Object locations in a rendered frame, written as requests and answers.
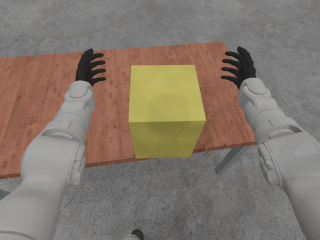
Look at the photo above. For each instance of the carton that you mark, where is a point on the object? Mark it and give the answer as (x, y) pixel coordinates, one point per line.
(166, 113)

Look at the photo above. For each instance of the left robot foot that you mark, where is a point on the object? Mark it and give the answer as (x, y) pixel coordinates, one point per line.
(138, 233)

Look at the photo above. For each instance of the robot left hand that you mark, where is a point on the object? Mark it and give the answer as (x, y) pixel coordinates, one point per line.
(85, 72)

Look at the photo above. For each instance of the right robot forearm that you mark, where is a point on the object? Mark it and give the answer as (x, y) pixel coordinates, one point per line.
(262, 113)

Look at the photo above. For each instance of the robot right hand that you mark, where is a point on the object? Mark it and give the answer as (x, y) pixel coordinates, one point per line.
(245, 66)

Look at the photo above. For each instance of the left robot upper arm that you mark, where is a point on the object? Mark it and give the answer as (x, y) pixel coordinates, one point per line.
(32, 211)

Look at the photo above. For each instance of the left robot forearm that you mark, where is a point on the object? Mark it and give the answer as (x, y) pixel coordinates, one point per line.
(72, 120)

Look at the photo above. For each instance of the right robot upper arm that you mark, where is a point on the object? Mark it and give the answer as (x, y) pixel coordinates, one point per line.
(293, 162)

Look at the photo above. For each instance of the table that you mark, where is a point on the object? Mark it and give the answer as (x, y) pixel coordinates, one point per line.
(32, 90)

